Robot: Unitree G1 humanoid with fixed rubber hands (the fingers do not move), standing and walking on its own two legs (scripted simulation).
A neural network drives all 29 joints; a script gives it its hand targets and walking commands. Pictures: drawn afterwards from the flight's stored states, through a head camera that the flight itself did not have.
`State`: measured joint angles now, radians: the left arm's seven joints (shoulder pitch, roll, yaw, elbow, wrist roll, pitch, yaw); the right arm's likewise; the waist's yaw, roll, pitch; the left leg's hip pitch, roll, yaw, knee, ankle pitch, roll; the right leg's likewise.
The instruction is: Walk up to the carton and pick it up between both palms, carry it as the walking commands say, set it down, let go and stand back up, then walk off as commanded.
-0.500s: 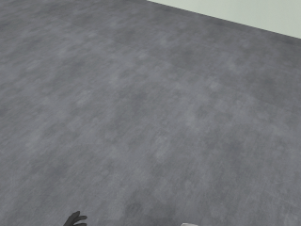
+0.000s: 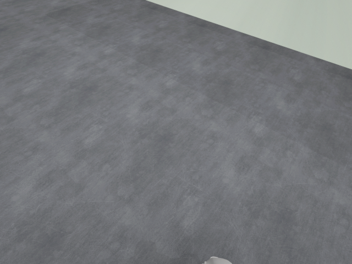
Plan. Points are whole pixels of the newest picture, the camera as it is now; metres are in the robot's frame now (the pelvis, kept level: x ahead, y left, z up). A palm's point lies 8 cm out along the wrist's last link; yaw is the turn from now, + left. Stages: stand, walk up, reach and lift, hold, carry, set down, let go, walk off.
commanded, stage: walk off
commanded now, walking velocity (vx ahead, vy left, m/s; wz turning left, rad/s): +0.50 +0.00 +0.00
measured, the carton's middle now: out of the picture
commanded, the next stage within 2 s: stand in 0.84 s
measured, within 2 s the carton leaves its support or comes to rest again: neither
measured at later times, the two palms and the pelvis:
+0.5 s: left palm out of the picture +0.15 +0.21 -0.16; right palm (246, 168) +0.41 -0.23 -0.11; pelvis +0.24 +0.00 -0.01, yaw +2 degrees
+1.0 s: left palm (113, 141) +0.53 +0.20 -0.12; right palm (252, 166) +0.44 -0.27 -0.15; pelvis +0.45 -0.03 +0.00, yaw +2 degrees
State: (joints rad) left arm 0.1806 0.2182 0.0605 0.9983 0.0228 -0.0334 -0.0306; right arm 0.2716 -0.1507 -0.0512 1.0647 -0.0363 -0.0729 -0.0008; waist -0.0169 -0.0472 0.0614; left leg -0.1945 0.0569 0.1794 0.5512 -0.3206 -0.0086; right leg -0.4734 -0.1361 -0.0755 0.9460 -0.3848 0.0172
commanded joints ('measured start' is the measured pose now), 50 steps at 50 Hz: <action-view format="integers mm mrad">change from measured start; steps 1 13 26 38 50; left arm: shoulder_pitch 52 156 91 9 142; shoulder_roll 6 97 66 6 146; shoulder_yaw -2 19 18 5 24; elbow -52 -44 -55 -76 -40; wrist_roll -5 23 -8 2 11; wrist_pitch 1 -71 -46 -2 -58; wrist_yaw -15 39 27 -8 60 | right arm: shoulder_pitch -52 -121 305 -46 -38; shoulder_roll -248 -70 -369 -199 -82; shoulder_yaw -56 -21 -91 -45 -18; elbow -43 -101 5 -64 -52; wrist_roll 3 12 7 14 15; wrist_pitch -10 20 17 -21 34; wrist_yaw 0 50 16 5 18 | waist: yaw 37 51 -207 16 41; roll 220 -101 459 177 -109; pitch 21 -31 -171 -16 -85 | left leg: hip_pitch -106 -447 403 -92 -323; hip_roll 220 139 419 219 86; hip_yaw -170 -146 -703 -188 -131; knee -304 568 -348 -370 476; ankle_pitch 5 -25 -151 63 -107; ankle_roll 137 -24 177 154 -49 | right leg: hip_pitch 144 364 -183 134 382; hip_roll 60 -250 133 6 -239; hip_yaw -112 265 -29 -45 185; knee -257 -746 231 -239 -643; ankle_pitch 0 204 -166 94 764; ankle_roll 10 -177 -39 6 -189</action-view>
